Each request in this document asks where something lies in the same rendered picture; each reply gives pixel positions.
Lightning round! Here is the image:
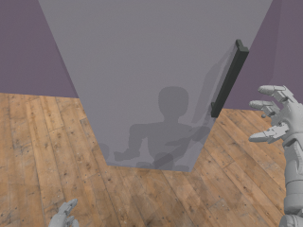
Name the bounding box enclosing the fridge door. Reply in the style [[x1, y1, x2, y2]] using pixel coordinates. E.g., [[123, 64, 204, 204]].
[[38, 0, 273, 172]]

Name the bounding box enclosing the robot right upper arm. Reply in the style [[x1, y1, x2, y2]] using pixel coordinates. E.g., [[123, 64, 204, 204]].
[[278, 214, 303, 227]]

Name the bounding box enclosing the right robot hand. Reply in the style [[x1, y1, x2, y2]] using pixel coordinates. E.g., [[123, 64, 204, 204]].
[[248, 85, 303, 145]]

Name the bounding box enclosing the left robot hand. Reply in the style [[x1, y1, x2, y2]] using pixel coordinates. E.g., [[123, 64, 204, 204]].
[[48, 199, 80, 227]]

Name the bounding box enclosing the handle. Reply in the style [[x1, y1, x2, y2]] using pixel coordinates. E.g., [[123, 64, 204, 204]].
[[210, 39, 250, 118]]

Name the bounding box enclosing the robot right forearm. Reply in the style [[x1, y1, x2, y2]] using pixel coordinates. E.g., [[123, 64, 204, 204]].
[[282, 132, 303, 218]]

